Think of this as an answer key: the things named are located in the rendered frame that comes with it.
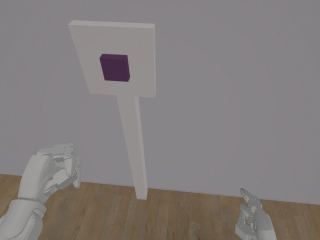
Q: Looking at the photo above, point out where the right robot hand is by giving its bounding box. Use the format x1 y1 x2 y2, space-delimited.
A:
235 188 277 240

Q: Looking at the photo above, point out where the robot left forearm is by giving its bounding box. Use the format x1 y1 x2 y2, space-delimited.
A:
0 198 47 240

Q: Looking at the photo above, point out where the button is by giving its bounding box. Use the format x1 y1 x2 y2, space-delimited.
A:
99 54 130 82

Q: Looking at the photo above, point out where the left robot hand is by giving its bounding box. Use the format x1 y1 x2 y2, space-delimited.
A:
17 143 81 204

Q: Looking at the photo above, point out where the panel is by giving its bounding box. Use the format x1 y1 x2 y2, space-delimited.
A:
68 20 156 200

